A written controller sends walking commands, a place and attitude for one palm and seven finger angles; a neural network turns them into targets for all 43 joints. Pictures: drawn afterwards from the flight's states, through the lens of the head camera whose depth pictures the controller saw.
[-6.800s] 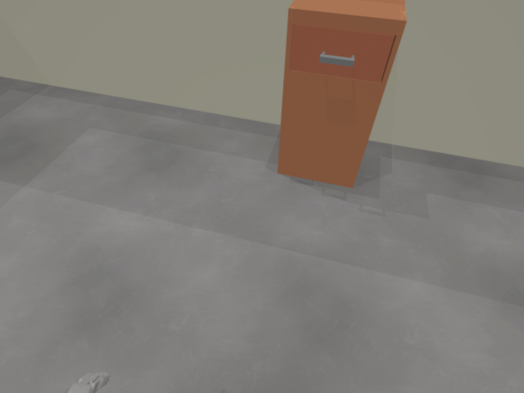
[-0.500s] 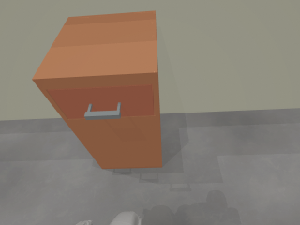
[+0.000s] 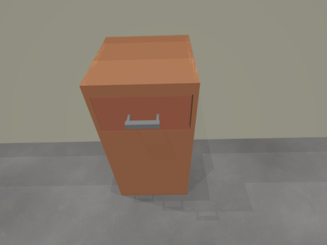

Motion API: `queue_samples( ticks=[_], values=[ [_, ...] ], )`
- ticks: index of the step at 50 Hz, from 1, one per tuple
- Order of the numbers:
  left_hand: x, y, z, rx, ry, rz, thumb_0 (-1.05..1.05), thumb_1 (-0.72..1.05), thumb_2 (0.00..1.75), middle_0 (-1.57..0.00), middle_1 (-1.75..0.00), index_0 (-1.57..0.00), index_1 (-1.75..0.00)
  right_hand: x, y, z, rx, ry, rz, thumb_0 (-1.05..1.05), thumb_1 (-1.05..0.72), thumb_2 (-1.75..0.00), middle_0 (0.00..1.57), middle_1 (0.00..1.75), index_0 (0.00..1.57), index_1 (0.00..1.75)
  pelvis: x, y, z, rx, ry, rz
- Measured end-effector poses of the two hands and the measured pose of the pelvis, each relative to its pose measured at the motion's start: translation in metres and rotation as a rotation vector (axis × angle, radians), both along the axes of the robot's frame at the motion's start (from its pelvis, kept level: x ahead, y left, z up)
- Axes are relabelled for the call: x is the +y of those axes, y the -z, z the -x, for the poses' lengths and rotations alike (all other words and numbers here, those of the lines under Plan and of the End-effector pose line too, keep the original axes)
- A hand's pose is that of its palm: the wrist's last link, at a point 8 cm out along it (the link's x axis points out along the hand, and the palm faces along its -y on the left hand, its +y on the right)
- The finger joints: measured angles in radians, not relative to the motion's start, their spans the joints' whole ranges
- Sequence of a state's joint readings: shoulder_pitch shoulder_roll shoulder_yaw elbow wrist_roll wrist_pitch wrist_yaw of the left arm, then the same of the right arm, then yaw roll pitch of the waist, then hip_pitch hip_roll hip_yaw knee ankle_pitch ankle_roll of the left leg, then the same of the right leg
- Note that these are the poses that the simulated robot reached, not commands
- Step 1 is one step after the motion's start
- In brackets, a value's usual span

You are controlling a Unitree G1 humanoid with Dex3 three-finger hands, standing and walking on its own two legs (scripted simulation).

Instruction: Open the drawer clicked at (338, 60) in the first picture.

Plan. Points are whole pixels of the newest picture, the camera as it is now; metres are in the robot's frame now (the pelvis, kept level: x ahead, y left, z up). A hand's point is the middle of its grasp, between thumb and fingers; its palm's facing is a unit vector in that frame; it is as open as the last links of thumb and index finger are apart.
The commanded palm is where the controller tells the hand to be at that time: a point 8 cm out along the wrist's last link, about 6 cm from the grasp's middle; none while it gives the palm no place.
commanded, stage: come to a stop and stand still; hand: left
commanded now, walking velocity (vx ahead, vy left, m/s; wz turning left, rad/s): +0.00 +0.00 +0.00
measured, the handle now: (142, 120) +0.57 +0.13 -0.05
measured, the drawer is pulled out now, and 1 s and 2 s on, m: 0.00 0.00 0.00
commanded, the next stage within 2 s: look again from close up in 0.52 s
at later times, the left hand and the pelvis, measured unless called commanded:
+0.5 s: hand out of the picture -0.04 +0.19 -0.16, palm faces +0.05 -0.98 -0.17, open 7.4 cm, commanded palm none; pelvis -0.03 +0.03 +0.01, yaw +2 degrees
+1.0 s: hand out of the picture -0.04 +0.15 -0.16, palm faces +0.08 -0.99 -0.15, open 7.4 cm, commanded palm none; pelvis +0.00 +0.01 +0.01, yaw +3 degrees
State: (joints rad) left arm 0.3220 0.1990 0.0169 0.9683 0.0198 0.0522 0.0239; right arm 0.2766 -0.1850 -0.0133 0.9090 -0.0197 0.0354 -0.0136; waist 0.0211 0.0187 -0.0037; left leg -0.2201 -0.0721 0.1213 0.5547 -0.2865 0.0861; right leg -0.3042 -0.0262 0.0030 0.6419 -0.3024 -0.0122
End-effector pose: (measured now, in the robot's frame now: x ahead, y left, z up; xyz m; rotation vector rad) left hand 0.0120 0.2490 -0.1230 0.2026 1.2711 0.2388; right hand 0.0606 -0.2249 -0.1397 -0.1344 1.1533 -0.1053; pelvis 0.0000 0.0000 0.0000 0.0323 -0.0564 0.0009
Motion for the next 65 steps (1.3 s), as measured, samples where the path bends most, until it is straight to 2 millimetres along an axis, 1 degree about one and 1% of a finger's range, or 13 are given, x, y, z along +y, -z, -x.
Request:
queue_samples(
  ticks=[2, 5, 11, 14, 17, 20, 23, 32, 37, 42, 48, 55, 65],
  values=[
    [-0.002, -0.001, 0.01, 0.015, 0.002, 0.012, 0.0, 0.9, 0.9, -0.19, -0.3, -0.2, -0.3, 0.004, 0.004, 0.017, 0.046, 0.003, -0.002, 0.0, -0.93, -0.9, 0.21, 0.3, 0.2, 0.3, 0.006, -0.002, 0.008, 0.0, 0.0, 0.014],
    [-0.007, -0.003, 0.022, 0.039, 0.015, 0.044, 0.0, 0.9, 0.9, -0.19, -0.3, -0.2, -0.3, 0.011, 0.004, 0.045, 0.103, 0.013, -0.005, 0.01, -0.93, -0.9, 0.21, 0.3, 0.2, 0.3, 0.014, -0.006, 0.016, 0.008, -0.009, 0.026],
    [-0.009, 0.004, 0.033, 0.065, 0.026, 0.091, 0.01, 0.91, 0.9, -0.2, -0.3, -0.2, -0.3, 0.023, -0.003, 0.096, 0.21, 0.039, 0.006, 0.01, -0.91, -0.9, 0.2, 0.3, 0.2, 0.3, 0.022, -0.011, 0.024, 0.016, -0.013, 0.035],
    [-0.007, 0.006, 0.036, 0.065, 0.023, 0.1, 0.01, 0.92, 0.9, -0.2, -0.3, -0.2, -0.3, 0.026, -0.006, 0.113, 0.252, 0.048, 0.015, 0.01, -0.91, -0.9, 0.2, 0.3, 0.2, 0.3, 0.025, -0.012, 0.026, 0.014, -0.015, 0.037],
    [-0.005, 0.007, 0.04, 0.067, 0.018, 0.105, 0.01, 0.91, 0.9, -0.2, -0.3, -0.2, -0.3, 0.029, -0.006, 0.121, 0.273, 0.051, 0.02, 0.01, -0.91, -0.9, 0.2, 0.3, 0.2, 0.3, 0.028, -0.012, 0.028, 0.012, -0.018, 0.038],
    [-0.004, 0.008, 0.044, 0.072, 0.01, 0.108, 0.0, 0.91, 0.9, -0.2, -0.3, -0.2, -0.3, 0.031, -0.006, 0.121, 0.273, 0.048, 0.021, 0.01, -0.91, -0.9, 0.2, 0.3, 0.2, 0.3, 0.03, -0.012, 0.03, 0.01, -0.022, 0.039],
    [-0.005, 0.008, 0.05, 0.081, 0.0, 0.113, 0.0, 0.91, 0.9, -0.19, -0.3, -0.2, -0.3, 0.034, -0.005, 0.114, 0.257, 0.041, 0.019, 0.01, -0.9, -0.9, 0.2, 0.3, 0.2, 0.3, 0.031, -0.012, 0.031, 0.009, -0.025, 0.039],
    [-0.014, 0.01, 0.07, 0.119, -0.035, 0.127, 0.0, 0.91, 0.9, -0.19, -0.3, -0.2, -0.3, 0.036, -0.004, 0.079, 0.183, 0.005, 0.009, 0.01, -0.9, -0.9, 0.2, 0.3, 0.2, 0.3, 0.03, -0.012, 0.029, 0.01, -0.036, 0.035],
    [-0.022, 0.01, 0.077, 0.141, -0.051, 0.132, 0.0, 0.9, 0.9, -0.19, -0.3, -0.2, -0.3, 0.031, -0.004, 0.064, 0.161, -0.008, 0.011, 0.01, -0.91, -0.9, 0.2, 0.3, 0.2, 0.3, 0.025, -0.012, 0.025, 0.013, -0.042, 0.029],
    [-0.031, 0.009, 0.078, 0.16, -0.061, 0.136, 0.0, 0.9, 0.9, -0.19, -0.3, -0.2, -0.3, 0.022, -0.004, 0.057, 0.166, -0.013, 0.015, 0.01, -0.91, -0.9, 0.2, 0.3, 0.2, 0.3, 0.019, -0.013, 0.018, 0.023, -0.046, 0.026],
    [-0.043, 0.008, 0.068, 0.174, -0.056, 0.143, 0.0, 0.9, 0.9, -0.19, -0.3, -0.2, -0.3, 0.013, -0.006, 0.055, 0.195, -0.007, 0.018, 0.01, -0.91, -0.9, 0.2, 0.3, 0.2, 0.3, 0.009, -0.014, 0.007, 0.039, -0.048, 0.027],
    [-0.056, 0.008, 0.038, 0.152, -0.036, 0.151, 0.0, 0.9, 0.9, -0.19, -0.3, -0.2, -0.3, 0.006, -0.007, 0.056, 0.238, 0.003, 0.012, 0.01, -0.91, -0.9, 0.2, 0.3, 0.2, 0.3, -0.003, -0.016, -0.009, 0.049, -0.049, 0.029],
    [-0.056, 0.008, 0.006, 0.133, -0.021, 0.123, 0.02, 0.93, 0.9, -0.19, -0.3, -0.2, -0.3, 0.004, -0.007, 0.048, 0.265, 0.013, -0.003, 0.01, -0.91, -0.9, 0.2, 0.3, 0.2, 0.3, -0.015, -0.016, -0.03, 0.046, -0.046, 0.029]
  ],
)
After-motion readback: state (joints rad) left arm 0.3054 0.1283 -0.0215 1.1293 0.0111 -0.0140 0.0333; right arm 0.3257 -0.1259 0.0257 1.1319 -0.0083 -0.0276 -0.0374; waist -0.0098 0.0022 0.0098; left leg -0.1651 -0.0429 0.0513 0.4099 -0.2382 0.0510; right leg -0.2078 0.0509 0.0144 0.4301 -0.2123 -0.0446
